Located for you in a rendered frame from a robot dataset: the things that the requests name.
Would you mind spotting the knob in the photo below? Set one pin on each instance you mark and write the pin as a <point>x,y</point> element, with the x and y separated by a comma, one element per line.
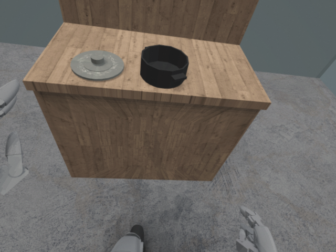
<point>97,58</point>

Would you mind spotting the table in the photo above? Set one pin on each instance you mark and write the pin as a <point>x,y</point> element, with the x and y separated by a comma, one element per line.
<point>126,128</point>

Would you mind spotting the lid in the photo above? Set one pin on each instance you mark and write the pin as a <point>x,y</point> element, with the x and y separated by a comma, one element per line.
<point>82,66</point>

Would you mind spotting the right robot hand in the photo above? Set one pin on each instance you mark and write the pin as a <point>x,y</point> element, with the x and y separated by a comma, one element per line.
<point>259,239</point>

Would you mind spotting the left robot hand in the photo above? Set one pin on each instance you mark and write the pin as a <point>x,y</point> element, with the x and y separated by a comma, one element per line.
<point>15,172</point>

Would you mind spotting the left robot foot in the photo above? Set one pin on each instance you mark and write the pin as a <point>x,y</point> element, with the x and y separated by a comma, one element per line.
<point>138,229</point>

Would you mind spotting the pot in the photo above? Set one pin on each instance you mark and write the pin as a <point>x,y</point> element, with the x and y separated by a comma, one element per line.
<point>163,66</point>

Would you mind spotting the left robot shin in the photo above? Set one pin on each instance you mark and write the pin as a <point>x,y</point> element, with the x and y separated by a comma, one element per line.
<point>132,234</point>

